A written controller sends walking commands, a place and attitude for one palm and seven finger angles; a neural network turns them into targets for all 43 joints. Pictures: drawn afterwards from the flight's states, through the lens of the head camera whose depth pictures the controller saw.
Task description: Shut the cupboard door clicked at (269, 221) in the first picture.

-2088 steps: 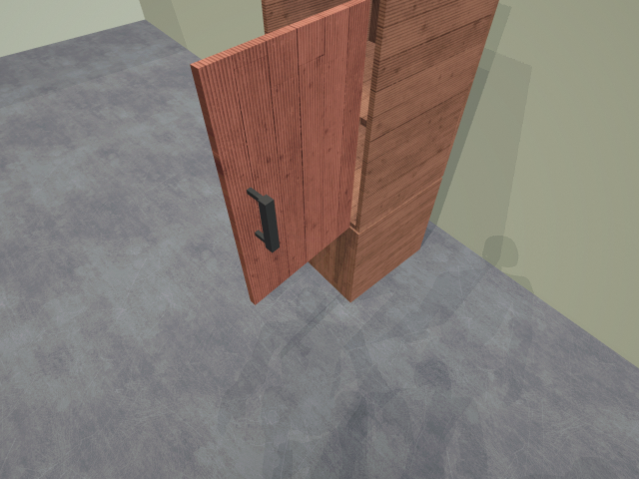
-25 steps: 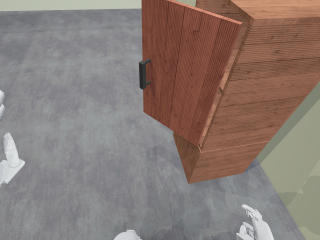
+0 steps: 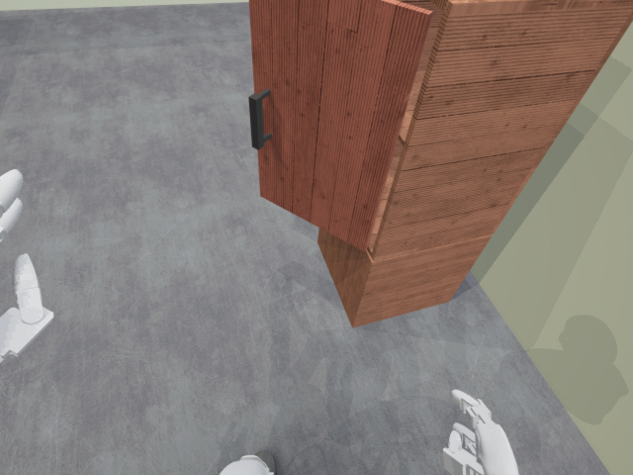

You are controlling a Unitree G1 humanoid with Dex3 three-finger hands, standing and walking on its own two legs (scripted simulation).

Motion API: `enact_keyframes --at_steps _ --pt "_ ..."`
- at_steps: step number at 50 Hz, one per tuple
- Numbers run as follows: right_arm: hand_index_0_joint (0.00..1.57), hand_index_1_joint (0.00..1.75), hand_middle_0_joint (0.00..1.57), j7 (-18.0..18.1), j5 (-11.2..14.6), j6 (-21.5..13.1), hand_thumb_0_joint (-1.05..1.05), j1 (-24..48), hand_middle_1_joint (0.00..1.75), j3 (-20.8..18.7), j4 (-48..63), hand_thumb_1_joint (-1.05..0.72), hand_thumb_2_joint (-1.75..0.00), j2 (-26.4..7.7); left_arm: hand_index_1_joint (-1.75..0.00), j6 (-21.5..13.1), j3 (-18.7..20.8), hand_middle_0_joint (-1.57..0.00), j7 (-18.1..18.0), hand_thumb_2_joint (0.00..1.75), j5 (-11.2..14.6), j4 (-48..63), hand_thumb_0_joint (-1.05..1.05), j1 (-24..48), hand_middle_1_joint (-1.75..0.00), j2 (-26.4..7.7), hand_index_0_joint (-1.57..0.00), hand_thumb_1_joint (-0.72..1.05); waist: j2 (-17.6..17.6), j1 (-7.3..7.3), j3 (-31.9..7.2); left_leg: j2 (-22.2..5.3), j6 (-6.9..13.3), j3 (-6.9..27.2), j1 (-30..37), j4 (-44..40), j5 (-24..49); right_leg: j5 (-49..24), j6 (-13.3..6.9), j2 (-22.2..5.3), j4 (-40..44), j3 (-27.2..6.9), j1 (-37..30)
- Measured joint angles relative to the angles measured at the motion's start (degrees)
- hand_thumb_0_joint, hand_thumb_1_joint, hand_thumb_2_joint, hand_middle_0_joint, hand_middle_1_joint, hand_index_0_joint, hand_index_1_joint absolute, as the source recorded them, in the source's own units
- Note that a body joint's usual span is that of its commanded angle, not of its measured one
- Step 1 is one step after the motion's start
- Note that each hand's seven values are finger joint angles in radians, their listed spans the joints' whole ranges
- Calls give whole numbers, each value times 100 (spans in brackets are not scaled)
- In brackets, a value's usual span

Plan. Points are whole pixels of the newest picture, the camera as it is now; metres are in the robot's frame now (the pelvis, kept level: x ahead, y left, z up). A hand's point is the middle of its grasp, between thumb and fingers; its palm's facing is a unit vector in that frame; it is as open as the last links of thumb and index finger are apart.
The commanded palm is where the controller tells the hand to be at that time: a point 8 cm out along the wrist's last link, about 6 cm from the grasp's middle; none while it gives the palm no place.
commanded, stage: stop stepping back and stand still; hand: left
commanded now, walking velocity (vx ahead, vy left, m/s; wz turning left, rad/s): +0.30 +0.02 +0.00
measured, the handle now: (261, 119) +0.85 +0.18 -0.04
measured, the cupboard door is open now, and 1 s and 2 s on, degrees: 39 39 39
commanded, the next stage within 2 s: let the arm hang, fingers relaxed in 1.16 s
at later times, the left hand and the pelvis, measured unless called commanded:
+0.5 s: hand (26, 276) +0.23 +0.27 +0.20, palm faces +0.37 -0.81 -0.46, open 7.4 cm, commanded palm +0.16 +0.32 +0.19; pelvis +0.01 +0.02 +0.01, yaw -2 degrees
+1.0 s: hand (65, 228) +0.28 +0.27 +0.20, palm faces +0.31 -0.82 -0.47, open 7.4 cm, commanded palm +0.21 +0.33 +0.19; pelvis +0.05 +0.04 +0.01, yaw -4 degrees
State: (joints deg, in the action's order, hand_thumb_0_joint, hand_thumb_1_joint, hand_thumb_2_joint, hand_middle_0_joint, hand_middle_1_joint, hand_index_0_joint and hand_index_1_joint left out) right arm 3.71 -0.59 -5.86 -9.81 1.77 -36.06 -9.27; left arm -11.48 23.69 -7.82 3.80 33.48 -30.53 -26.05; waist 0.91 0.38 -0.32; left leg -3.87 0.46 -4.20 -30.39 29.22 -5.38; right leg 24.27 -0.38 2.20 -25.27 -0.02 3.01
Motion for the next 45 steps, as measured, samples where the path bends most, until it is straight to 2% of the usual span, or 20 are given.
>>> enact_keyframes --at_steps 3,5,7,9,11,13,14,17,18,21,23,25,27,29,31,34,37,40,42,45 --pt "20 30 21 89 82 134 2 -388 30 -64 -60 -90 -90 -115 -30 46 262 -22 -9 90 55 41 2 -252 -30 -213 -22 89 -30 -164 -194 48 102 -10 259 68 440 261 58 -43 -288 -46 -205" --pt "20 30 21 154 123 222 2 -609 30 -129 -146 -90 -90 -192 -30 51 365 -22 -26 90 81 -209 2 -252 -30 -246 -22 89 -18 -279 -389 139 141 -36 370 186 267 394 66 -138 -380 -36 -338" --pt "20 30 21 210 123 306 2 -765 30 -188 -212 -90 -90 -294 -30 85 394 -22 -62 90 68 -580 2 -143 -30 -144 -22 89 -72 -340 -570 186 92 -43 382 295 49 457 28 -189 -409 -26 -386" --pt "20 30 20 242 115 361 2 -874 30 -250 -267 -90 -90 -392 -30 147 356 -21 -100 90 44 -945 1 21 -30 21 -22 89 -142 -351 -660 220 14 -21 310 505 -335 489 0 -220 -423 -12 -399" --pt "20 30 20 235 108 371 2 -957 30 -306 -351 -90 -90 -491 -30 145 240 -21 -140 90 -3 -1198 1 152 -30 200 -21 89 -199 -282 -653 231 -83 56 205 994 -728 511 26 -222 -450 -25 -423" --pt "20 30 20 205 118 343 2 -1041 30 -340 -479 -90 -90 -553 -30 107 86 -21 -158 90 -67 -1306 1 208 -30 359 -21 89 -188 -198 -638 215 -88 106 297 1359 -770 536 101 -228 -438 -52 -478" --pt "20 30 20 196 126 312 2 -1073 30 -347 -526 -91 -90 -561 -30 83 22 -21 -163 90 -96 -1301 1 235 -30 411 -21 89 -152 -183 -617 210 -60 104 430 1269 -782 571 148 -238 -460 -43 -485" --pt "20 30 20 200 144 180 2 -871 30 -339 -570 -91 -90 -406 -30 65 -31 -21 -168 90 -137 -1201 2 461 -30 470 -21 89 213 -209 -235 435 287 -35 535 1085 -843 612 174 -484 -1086 -23 -198" --pt "20 30 20 188 124 95 2 -733 30 -324 -509 -91 -90 -353 -30 80 -9 -21 -172 90 -134 -1112 2 502 -30 474 -21 89 243 -212 -48 423 325 -73 558 1020 -753 442 114 -463 -1519 -72 52" --pt "20 30 20 68 34 -207 2 -384 30 -239 -285 -91 -90 -112 -30 77 89 -21 -170 90 -118 -614 2 413 -30 266 -21 89 272 -270 337 334 301 -110 689 595 -483 566 32 -238 -2481 -173 805" --pt "20 30 20 -18 11 -324 2 -273 30 -141 -157 -91 -90 55 -30 -7 216 -21 -157 90 -94 -178 2 203 -30 37 -21 89 291 -266 385 277 273 -125 798 225 -276 534 12 -175 -2313 -34 1075" --pt "20 30 20 -67 -1 -335 2 -242 30 -37 -25 -90 -90 167 -30 -115 399 -21 -156 90 -64 160 2 -127 -30 -175 -21 89 239 -257 295 220 236 -140 884 -54 -135 380 -3 -151 -1648 204 1100" --pt "20 30 20 -67 0 -277 2 -258 30 37 112 -90 -90 204 -30 -205 551 -21 -154 90 -46 262 2 -408 -30 -321 -21 89 120 -251 144 215 203 -147 909 -152 -106 38 -14 -140 -848 407 938" --pt "20 30 21 -57 11 -162 2 -260 30 57 180 -90 -90 167 -30 -238 599 -21 -137 90 -40 62 2 -561 -30 -361 -21 89 -50 -234 -6 245 168 -152 874 -33 -227 -584 -71 -150 -360 442 779" --pt "20 30 21 -37 29 8 1 -281 30 31 120 -90 -90 45 -30 -153 453 -21 -113 90 -50 -344 1 -549 -30 -209 -22 89 -323 -167 -173 230 40 -74 822 246 -667 -708 -97 -120 -293 473 688" --pt "20 30 21 -4 91 220 1 -372 30 -16 -82 -90 -90 -140 -30 63 222 -21 -159 90 -60 -1019 1 -456 -30 188 -22 89 -476 86 -464 281 -53 138 851 699 -1010 -551 -75 -132 -270 305 630" --pt "20 30 21 75 126 240 1 -524 30 -66 -218 -90 -90 -307 -30 262 -41 -21 -222 90 -108 -1651 1 -74 -30 567 -21 89 -464 157 -538 226 -5 314 1188 420 -844 -388 -3 -173 -385 327 564" --pt "20 30 21 186 143 185 2 -497 30 -109 -400 -90 -90 -363 -30 451 -315 -21 -256 90 -174 -1931 2 541 -30 876 -21 90 -189 244 -308 361 36 302 1329 361 -991 -271 80 -316 -497 336 490" --pt "20 30 21 201 134 123 2 -387 30 -99 -328 -90 -90 -351 -30 518 -414 -21 -261 90 -195 -1680 2 702 -30 958 -21 90 -8 214 -94 377 63 231 1372 318 -952 -279 98 -344 -536 269 509" --pt "20 30 20 162 97 -42 2 -207 30 -93 -45 -90 -90 -255 -30 418 -404 -21 -228 90 -209 -897 3 650 -30 707 -21 90 187 -5 164 355 62 185 1332 260 -894 -338 81 -328 -569 218 613"
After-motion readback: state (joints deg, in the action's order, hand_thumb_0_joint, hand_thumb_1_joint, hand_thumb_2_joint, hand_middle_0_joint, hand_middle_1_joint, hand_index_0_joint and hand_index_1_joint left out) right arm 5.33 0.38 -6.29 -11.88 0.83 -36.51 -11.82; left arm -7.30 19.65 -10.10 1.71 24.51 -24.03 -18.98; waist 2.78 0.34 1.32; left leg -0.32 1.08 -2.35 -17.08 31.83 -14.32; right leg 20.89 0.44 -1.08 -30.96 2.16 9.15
